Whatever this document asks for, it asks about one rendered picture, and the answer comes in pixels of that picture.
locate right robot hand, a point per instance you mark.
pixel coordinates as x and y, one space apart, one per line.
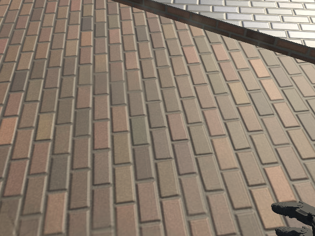
302 211

